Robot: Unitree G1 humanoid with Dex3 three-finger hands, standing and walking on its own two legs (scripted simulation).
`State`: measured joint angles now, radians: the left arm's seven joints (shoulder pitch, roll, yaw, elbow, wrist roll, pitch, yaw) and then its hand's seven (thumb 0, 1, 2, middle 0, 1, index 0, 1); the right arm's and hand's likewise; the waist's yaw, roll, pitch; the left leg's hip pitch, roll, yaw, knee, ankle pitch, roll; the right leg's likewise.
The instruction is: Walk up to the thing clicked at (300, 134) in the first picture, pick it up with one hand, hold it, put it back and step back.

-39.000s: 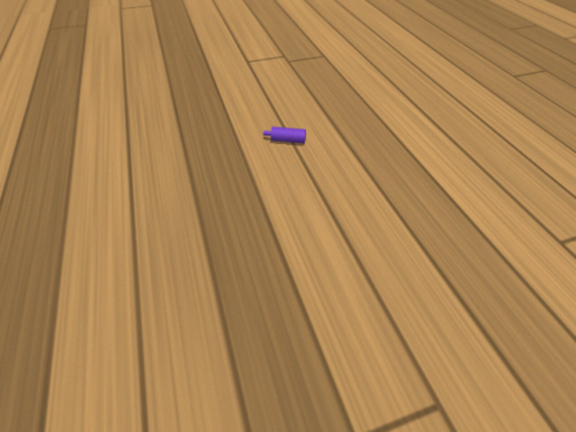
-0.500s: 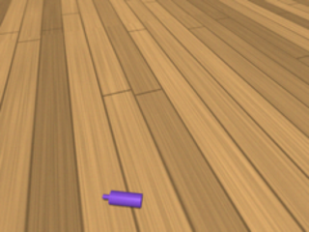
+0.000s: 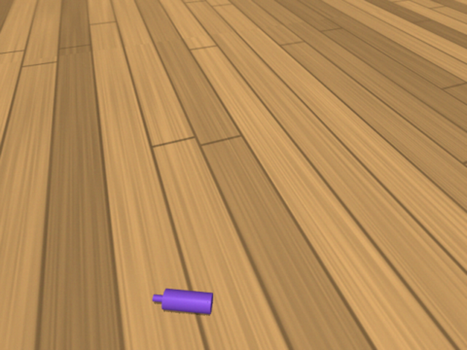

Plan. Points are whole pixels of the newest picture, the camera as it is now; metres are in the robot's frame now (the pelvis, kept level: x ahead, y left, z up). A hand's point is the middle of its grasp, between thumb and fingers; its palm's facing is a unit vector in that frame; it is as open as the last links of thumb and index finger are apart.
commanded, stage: stand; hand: left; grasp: from above
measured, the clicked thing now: (182, 300) +0.44 +0.22 -0.74
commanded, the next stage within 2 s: step back in 1.40 s
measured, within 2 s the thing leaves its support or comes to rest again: neither
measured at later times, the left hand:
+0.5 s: hand out of the picture +0.07 +0.24 -0.16, palm faces +0.01 -0.94 -0.33, open 7.4 cm
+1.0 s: hand out of the picture +0.08 +0.24 -0.16, palm faces +0.01 -0.94 -0.34, open 7.4 cm
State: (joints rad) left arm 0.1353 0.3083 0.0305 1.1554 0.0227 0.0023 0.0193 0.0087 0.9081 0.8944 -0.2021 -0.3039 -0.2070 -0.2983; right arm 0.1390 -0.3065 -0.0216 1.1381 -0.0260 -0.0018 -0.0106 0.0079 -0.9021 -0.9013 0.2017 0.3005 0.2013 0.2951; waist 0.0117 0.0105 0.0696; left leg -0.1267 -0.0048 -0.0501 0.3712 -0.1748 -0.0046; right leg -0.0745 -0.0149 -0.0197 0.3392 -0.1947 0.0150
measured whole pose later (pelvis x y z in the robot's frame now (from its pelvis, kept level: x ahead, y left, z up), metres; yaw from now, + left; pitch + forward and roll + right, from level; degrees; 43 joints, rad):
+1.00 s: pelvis +0.02 -0.01 +0.00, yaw +0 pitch -3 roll +0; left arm 0.11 0.33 0.03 1.15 0.01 0.00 0.00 0.01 0.91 0.89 -0.20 -0.30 -0.21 -0.30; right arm 0.11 -0.33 0.00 1.14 -0.02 -0.01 0.00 0.01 -0.90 -0.90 0.20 0.30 0.20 0.30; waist 0.01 0.01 0.06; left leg -0.12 0.01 -0.05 0.34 -0.18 -0.02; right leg -0.07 -0.01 -0.02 0.32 -0.20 0.00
